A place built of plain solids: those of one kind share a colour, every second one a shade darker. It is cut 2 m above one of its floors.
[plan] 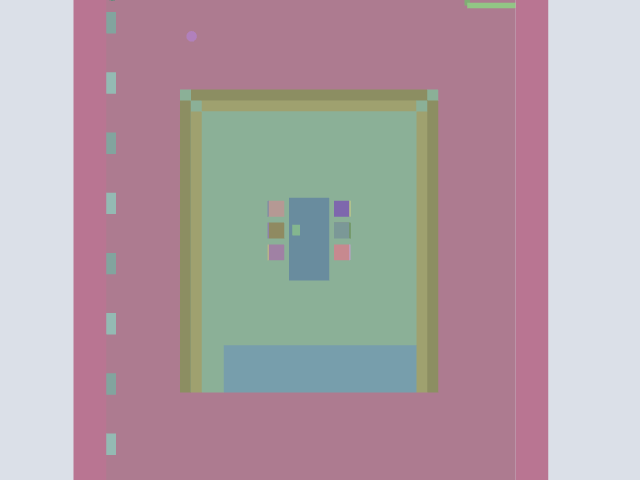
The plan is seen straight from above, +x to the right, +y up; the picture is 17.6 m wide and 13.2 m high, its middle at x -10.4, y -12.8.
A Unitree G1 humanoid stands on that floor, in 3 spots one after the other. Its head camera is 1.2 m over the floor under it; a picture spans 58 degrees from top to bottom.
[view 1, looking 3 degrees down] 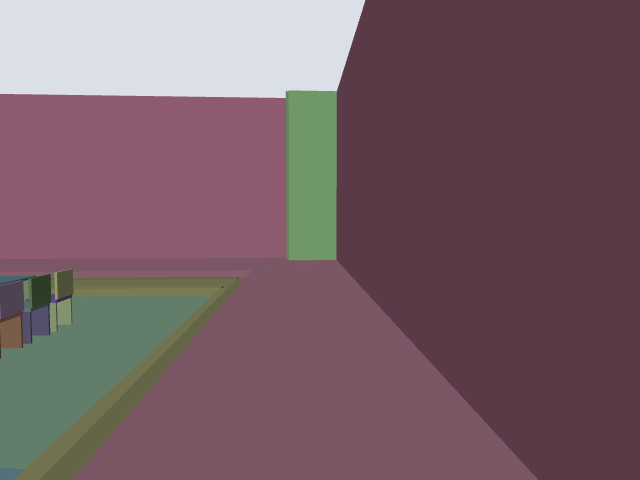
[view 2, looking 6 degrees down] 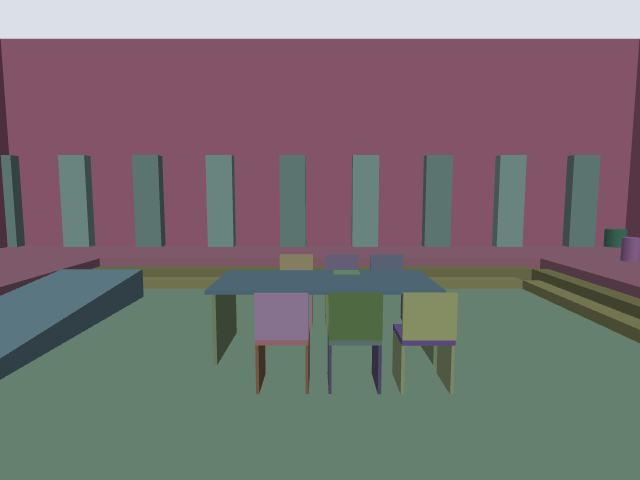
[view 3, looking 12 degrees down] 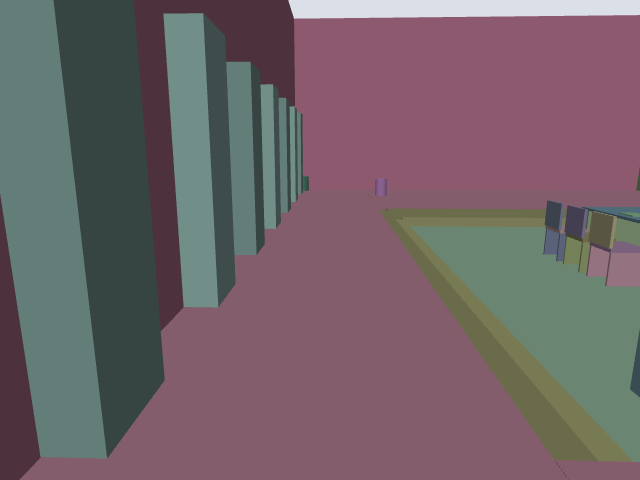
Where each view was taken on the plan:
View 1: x -6.12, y -18.51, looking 87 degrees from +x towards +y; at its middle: vest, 12.12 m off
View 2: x -6.15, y -12.83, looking -180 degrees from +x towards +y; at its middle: wall_wing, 10.19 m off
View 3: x -15.12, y -18.51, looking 92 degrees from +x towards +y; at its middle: floor_main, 5.77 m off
